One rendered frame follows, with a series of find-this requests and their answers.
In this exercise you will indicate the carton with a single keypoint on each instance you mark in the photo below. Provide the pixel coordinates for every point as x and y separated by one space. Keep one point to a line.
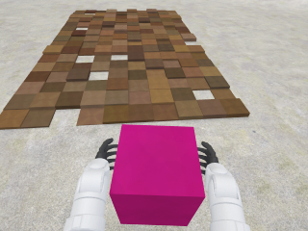
157 177

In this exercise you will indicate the right robot hand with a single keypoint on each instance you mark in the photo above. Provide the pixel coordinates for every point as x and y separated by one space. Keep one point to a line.
210 157

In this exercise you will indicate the left robot hand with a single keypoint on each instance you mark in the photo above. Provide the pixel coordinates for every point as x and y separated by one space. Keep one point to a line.
103 151

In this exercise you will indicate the robot right forearm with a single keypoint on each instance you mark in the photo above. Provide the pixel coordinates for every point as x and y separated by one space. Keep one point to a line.
225 203

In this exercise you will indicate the robot left forearm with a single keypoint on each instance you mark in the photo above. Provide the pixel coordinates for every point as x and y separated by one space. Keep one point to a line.
88 209

